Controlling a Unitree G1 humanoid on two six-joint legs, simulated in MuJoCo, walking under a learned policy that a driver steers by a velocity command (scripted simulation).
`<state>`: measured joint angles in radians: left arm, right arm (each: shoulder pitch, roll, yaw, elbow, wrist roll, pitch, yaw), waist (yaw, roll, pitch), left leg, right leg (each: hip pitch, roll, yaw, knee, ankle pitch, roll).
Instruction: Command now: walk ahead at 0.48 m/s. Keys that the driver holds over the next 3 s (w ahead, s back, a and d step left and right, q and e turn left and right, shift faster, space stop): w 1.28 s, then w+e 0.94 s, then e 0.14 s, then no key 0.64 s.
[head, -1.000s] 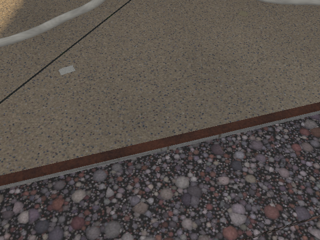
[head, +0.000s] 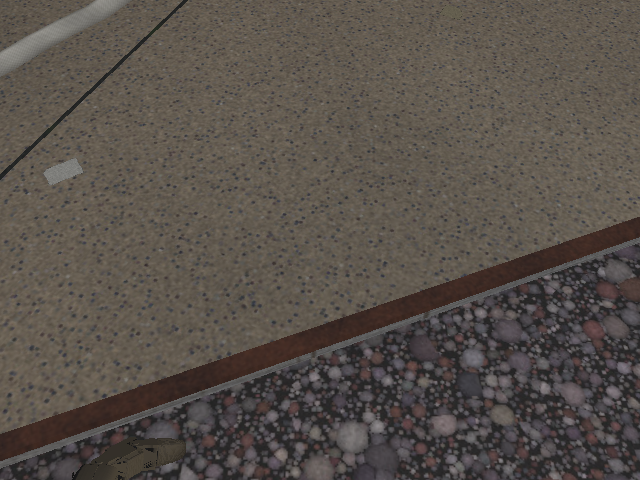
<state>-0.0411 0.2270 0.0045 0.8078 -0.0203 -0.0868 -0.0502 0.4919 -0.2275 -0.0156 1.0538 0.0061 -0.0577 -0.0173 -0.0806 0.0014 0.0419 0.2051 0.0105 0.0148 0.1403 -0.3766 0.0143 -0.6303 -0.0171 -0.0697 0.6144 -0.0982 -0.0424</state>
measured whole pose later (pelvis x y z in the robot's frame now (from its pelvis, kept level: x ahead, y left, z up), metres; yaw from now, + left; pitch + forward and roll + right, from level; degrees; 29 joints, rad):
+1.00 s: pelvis +0.50 -0.02 +0.03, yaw +0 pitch +2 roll -3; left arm -0.08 0.20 0.06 0.84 -0.03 -0.08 -0.06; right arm 0.47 -0.19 -0.04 1.08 0.00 -0.06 -0.02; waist -0.05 0.03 0.08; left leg 0.08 0.11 0.06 0.59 -0.34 0.00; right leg -0.48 0.03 -0.14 0.51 -0.34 -0.05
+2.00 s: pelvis +1.00 -0.06 +0.05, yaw -20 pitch +0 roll +1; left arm 0.00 0.23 0.10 0.83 -0.03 -0.03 -0.05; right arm 0.36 -0.23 -0.09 1.03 0.01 -0.06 -0.04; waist -0.01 -0.02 0.06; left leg 0.04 0.14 0.28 0.74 -0.51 -0.06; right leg -0.50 0.02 -0.10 0.65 -0.14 -0.15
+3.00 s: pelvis +1.30 -0.22 +0.08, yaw -40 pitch -1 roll +1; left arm 0.23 0.21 0.03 0.86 0.01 0.00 0.03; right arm 0.18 -0.24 -0.03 0.90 -0.02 -0.03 0.00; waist -0.02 0.01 0.01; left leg -0.31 0.00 0.00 0.51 -0.18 -0.01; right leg -0.24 0.00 0.05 0.57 -0.32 0.00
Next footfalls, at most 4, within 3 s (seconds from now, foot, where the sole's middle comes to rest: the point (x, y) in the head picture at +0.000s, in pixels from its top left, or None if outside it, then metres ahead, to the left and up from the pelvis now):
0.46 left None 0.29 0.10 -0.73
0.92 right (366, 357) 0.68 -0.13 -0.71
1.44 left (246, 291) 0.86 0.12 -0.69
1.98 right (361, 199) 1.12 -0.17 -0.69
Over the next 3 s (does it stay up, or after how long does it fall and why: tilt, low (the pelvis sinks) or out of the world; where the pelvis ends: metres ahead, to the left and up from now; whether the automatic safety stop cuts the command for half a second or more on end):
stays up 1.30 -0.22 0.08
